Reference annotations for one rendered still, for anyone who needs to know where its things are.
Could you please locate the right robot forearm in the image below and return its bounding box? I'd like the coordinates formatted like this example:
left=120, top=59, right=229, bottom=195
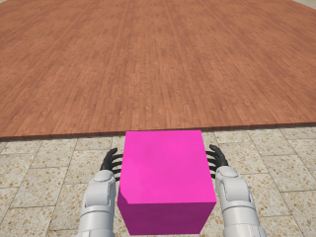
left=215, top=166, right=268, bottom=237

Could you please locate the robot left hand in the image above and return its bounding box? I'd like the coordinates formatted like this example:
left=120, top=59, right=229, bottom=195
left=100, top=148, right=123, bottom=182

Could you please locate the carton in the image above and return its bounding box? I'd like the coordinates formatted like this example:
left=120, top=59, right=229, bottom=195
left=117, top=130, right=217, bottom=236

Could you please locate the robot right hand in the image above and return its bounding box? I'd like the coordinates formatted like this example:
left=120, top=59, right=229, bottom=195
left=205, top=144, right=229, bottom=179

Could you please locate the left robot forearm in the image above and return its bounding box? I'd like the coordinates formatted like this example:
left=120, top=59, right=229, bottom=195
left=74, top=170, right=117, bottom=237

